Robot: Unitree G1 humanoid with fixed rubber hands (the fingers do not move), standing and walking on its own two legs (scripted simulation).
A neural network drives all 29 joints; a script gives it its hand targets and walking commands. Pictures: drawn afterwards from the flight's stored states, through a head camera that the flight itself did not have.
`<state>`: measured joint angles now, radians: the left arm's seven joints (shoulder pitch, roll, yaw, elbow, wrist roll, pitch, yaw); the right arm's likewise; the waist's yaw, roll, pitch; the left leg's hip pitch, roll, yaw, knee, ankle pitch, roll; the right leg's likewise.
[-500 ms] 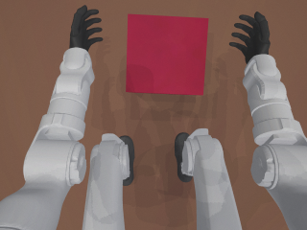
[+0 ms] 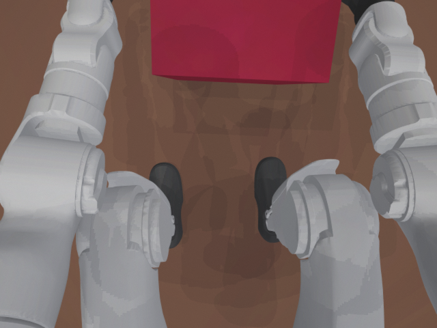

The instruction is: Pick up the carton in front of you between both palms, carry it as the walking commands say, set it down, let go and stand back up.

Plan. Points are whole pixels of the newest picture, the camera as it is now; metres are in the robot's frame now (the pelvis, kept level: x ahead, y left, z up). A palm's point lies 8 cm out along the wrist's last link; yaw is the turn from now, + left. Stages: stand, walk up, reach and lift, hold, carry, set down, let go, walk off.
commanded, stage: reach and lift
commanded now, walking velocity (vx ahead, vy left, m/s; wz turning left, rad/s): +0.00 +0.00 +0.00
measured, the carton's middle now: (236, 12) +0.53 -0.04 -0.24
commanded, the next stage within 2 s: none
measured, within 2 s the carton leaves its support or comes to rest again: leaves its support in 0.76 s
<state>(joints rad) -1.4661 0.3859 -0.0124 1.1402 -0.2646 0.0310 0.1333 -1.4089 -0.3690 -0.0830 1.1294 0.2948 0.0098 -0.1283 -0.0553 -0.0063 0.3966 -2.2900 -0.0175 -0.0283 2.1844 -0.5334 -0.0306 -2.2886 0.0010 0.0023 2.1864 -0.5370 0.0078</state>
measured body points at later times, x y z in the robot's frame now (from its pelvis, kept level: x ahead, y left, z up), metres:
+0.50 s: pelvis +0.00 +0.00 +0.01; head +0.37 +0.00 +0.25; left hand +0.56 +0.12 -0.18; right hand +0.54 -0.19 -0.18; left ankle +0.12 +0.13 -0.33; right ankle +0.12 -0.12 -0.33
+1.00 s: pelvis +0.01 +0.01 +0.02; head +0.30 +0.00 +0.37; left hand +0.55 +0.12 -0.06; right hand +0.52 -0.18 -0.06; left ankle +0.12 +0.13 -0.33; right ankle +0.12 -0.12 -0.33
